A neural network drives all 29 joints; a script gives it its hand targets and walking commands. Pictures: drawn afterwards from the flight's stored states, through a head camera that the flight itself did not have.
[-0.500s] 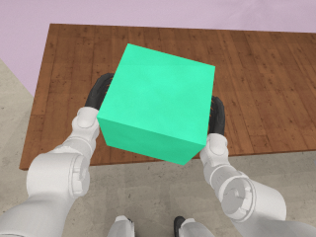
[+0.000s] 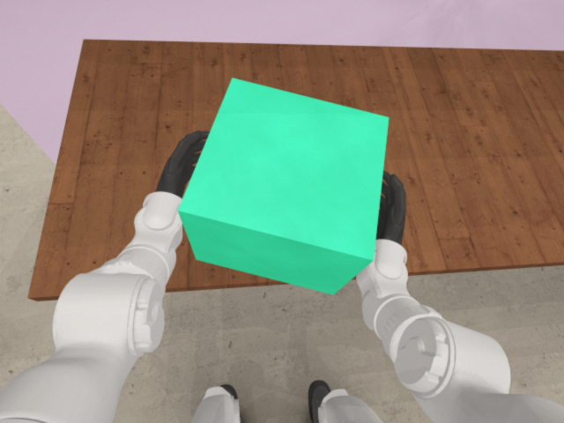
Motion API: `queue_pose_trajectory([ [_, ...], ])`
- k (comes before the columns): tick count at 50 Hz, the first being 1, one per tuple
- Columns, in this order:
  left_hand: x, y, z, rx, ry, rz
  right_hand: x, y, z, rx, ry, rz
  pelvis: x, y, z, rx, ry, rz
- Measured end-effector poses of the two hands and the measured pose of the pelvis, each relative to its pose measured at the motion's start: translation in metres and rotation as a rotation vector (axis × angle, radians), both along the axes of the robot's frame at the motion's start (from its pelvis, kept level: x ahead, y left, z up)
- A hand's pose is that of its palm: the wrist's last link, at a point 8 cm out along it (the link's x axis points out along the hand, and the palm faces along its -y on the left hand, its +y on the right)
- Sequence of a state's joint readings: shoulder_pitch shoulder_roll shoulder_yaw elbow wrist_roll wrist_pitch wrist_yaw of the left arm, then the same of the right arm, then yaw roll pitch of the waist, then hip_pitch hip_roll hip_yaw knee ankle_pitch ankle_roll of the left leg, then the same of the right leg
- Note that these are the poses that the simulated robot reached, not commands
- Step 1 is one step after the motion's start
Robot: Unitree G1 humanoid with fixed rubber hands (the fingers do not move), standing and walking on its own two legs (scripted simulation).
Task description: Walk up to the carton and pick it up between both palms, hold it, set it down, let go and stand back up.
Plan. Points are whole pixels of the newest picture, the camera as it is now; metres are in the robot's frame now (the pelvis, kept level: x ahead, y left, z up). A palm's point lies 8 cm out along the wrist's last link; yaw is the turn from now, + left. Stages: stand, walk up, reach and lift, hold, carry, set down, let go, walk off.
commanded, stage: reach and lift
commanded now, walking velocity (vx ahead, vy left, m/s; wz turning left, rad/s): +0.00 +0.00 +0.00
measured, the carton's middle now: (286, 193) +0.43 -0.03 -0.02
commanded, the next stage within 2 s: none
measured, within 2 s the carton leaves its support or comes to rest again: leaves its support in 0.24 s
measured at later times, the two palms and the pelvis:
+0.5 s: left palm (173, 170) +0.45 +0.13 +0.02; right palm (394, 220) +0.37 -0.17 +0.00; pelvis +0.00 +0.00 +0.00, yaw +0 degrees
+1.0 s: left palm (185, 151) +0.42 +0.10 +0.10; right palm (453, 195) +0.36 -0.21 +0.09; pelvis -0.01 -0.03 +0.02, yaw +0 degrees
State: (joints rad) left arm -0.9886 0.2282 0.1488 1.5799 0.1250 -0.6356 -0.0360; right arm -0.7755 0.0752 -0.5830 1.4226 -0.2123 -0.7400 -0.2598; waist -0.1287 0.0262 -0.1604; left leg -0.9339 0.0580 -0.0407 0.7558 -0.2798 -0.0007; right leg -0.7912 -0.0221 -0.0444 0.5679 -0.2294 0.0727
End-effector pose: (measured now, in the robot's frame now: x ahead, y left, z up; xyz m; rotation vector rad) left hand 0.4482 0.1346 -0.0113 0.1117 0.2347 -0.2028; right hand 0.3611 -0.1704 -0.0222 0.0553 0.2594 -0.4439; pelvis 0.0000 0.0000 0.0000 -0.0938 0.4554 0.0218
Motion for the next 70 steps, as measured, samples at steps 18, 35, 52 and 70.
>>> queue_pose_trajectory([
  [18,0.001,-0.001,0.013,0.044,0.033,0.006,0.003,-0.001,0.007,0.033,0.034,0.008,0.001,-0.002,0.001,0.003,0.002,0.0],
  [35,-0.003,-0.009,0.088,0.076,-0.059,0.036,0.01,-0.011,0.074,0.093,-0.065,0.027,-0.002,-0.008,0.007,0.017,-0.081,0.003],
  [52,-0.025,-0.032,0.114,0.079,0.002,0.062,-0.002,-0.038,0.117,0.082,0.0,0.062,-0.007,-0.034,0.023,0.075,-0.244,-0.024],
  [70,-0.021,-0.042,0.157,0.032,-0.017,0.115,0.017,-0.05,0.17,0.061,-0.022,0.111,0.006,-0.046,0.033,0.091,-0.306,-0.025],
])
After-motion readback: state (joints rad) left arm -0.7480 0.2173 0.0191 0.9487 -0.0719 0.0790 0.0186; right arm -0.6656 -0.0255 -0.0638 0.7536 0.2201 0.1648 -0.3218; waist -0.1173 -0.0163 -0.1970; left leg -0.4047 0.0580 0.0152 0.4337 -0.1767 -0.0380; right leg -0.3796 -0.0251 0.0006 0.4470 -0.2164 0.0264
